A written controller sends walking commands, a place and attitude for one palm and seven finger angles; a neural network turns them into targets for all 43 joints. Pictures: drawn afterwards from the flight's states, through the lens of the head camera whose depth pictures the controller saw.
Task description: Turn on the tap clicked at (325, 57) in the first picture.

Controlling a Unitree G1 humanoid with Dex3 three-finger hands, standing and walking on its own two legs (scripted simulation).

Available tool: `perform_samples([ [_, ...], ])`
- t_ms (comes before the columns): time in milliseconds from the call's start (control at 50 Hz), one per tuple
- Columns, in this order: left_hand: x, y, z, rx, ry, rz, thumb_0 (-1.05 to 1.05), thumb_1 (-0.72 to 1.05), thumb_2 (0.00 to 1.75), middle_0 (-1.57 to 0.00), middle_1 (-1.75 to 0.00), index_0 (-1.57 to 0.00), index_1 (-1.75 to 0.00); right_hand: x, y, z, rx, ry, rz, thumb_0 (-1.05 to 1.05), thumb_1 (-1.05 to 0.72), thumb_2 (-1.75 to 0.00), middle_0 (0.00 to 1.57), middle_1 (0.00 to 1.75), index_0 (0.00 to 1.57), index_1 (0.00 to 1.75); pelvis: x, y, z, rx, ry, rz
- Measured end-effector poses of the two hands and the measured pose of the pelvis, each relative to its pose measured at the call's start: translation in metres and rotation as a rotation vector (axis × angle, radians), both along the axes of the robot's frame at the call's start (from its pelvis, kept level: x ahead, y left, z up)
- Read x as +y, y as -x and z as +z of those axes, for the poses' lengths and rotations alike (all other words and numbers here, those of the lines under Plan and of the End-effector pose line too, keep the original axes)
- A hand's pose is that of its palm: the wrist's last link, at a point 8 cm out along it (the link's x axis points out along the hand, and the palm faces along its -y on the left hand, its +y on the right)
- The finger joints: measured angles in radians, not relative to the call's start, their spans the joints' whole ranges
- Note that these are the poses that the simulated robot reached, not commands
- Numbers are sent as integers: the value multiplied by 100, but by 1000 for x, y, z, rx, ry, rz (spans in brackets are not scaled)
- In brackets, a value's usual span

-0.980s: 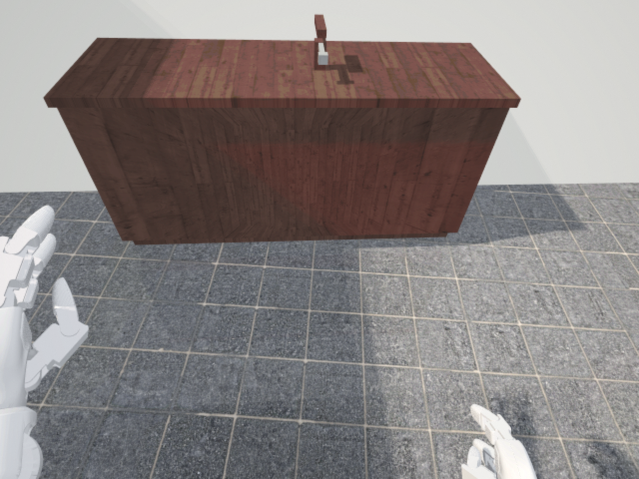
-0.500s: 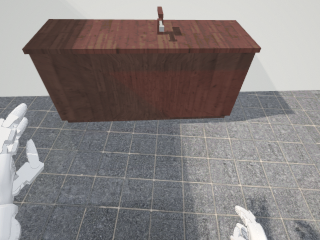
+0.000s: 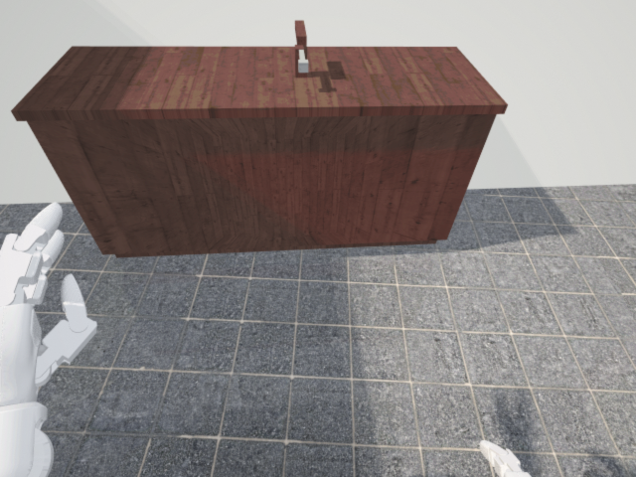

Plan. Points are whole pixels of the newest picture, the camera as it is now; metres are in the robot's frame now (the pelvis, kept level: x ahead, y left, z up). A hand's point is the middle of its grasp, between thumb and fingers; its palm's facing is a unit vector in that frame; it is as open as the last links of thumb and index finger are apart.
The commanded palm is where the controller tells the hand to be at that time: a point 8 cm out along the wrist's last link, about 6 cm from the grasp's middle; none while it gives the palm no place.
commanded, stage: walk to a spot facing it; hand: left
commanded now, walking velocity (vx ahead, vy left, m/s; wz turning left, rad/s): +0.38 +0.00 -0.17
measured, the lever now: (303, 66) +1.16 +0.11 +0.02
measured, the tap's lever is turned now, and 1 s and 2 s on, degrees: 0 0 0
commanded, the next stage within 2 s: turn to face it in 0.76 s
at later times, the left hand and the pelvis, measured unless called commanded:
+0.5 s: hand (215, 190) +0.41 +0.16 +0.16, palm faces +0.30 -0.80 -0.52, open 7.4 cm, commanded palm +0.35 +0.21 +0.18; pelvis +0.16 -0.05 -0.02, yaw -6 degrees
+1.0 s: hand (225, 131) +0.54 +0.18 +0.17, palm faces +0.45 -0.82 -0.36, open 7.4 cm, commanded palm +0.49 +0.21 +0.18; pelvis +0.32 -0.06 -0.02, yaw -2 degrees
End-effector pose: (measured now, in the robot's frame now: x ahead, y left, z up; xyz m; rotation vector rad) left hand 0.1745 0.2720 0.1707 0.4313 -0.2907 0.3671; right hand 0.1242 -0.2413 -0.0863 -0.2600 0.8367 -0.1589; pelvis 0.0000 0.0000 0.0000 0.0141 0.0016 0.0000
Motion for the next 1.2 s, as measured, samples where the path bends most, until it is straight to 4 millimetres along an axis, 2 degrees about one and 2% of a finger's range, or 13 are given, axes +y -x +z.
perform_samples([
  [120, 16, -38, 11, -65, -70, -36, 1, 88, 90, -21, -30, -22, -30, 1, -41, 7, -53, 49, -30, 1, -90, -90, 20, 30, 20, 30, 13, -34, -10, -8, 1, -28],
  [200, 17, -73, 11, -60, -71, -49, 1, 88, 90, -21, -30, -21, -30, 14, -69, 9, -110, -6, -76, 1, -90, -90, 20, 30, 20, 30, 15, -56, -8, -16, -1, -74],
  [280, 0, -108, 18, -41, -61, -85, 1, 89, 90, -20, -30, -21, -30, 27, -89, 10, -118, -77, -75, 1, -90, -90, 20, 30, 20, 30, 9, -80, 0, -6, 16, -95],
  [360, -26, -141, 25, -18, -94, -127, 1, 89, 90, -20, -30, -21, -30, 26, -106, 3, -95, -128, -85, 1, -90, -90, 21, 30, 20, 30, -5, -108, 3, 2, 18, -120],
  [440, -49, -177, 23, 21, -166, -133, 1, 88, 90, -21, -30, -21, -30, 5, -124, -17, -56, -157, -105, 1, -90, -90, 21, 30, 20, 30, -28, -139, -6, 0, 17, -122],
  [540, -79, -215, 11, 16, -171, -122, 1, 88, 90, -21, -30, -22, -30, -41, -153, -46, 26, -132, -108, 1, -90, -90, 21, 30, 20, 30, -55, -166, -22, -22, 5, -106],
  [660, -100, -239, 20, 52, -170, -154, 1, 88, 90, -21, -30, -22, -30, -92, -190, -21, 30, -54, -149, 1, -90, -90, 20, 30, 20, 30, -70, -202, -6, -14, -7, -94],
  [780, -95, -263, 42, 1, -208, -117, 1, 88, 90, -21, -30, -22, -30, -112, -235, 2, 14, 2, -136, 1, -90, -90, 20, 30, 20, 30, -79, -244, 4, -8, -17, -51],
  [860, -79, -280, 38, -23, -175, -41, 1, 88, 90, -21, -30, -22, -30, -106, -271, 6, -2, 16, -101, 1, -90, -90, 20, 30, 20, 30, -78, -274, 3, -15, -22, -27],
  [960, -60, -307, 17, -69, -90, 15, 1, 88, 90, -21, -30, -22, -30, -81, -327, 2, -59, 27, -51, 1, -90, -90, 20, 30, 20, 30, -64, -313, -13, -30, -13, -36],
  [1040, -56, -338, 9, -127, -50, -11, 1, 88, 90, -21, -30, -21, -30, -49, -367, 1, -117, -27, -6, 1, -90, -90, 20, 30, 20, 30, -63, -323, -20, -58, -16, -28],
  [1120, -65, -352, 26, -168, -63, -57, 1, 88, 90, -21, -30, -21, -30, -19, -390, 12, -167, -104, 73, 1, -90, -90, 20, 30, 20, 30, -67, -327, -13, -53, 7, -26],
  [1200, -82, -346, 50, -182, -132, -92, 1, 88, 90, -21, -30, -21, -30, -11, -399, 18, -203, -167, 100, 1, -90, -90, 21, 30, 20, 30, -74, -335, -5, -32, 26, -50],
])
